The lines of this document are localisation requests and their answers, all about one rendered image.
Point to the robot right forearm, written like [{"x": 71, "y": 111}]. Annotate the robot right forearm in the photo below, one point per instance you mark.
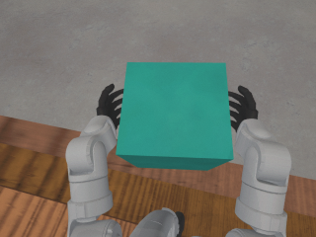
[{"x": 265, "y": 176}]

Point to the robot left upper arm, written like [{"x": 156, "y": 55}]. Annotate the robot left upper arm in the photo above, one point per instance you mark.
[{"x": 97, "y": 228}]

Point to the carton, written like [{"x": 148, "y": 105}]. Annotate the carton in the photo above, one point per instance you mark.
[{"x": 175, "y": 115}]

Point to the robot left forearm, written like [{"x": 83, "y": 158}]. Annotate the robot left forearm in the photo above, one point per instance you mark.
[{"x": 87, "y": 165}]

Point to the left robot foot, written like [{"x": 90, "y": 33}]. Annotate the left robot foot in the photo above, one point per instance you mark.
[{"x": 181, "y": 222}]

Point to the robot left hand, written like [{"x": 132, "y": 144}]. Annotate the robot left hand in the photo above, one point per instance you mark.
[{"x": 107, "y": 105}]

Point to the robot left shin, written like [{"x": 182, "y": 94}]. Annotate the robot left shin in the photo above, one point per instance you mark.
[{"x": 178, "y": 226}]

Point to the robot right hand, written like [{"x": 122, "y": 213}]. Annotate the robot right hand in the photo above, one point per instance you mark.
[{"x": 247, "y": 109}]

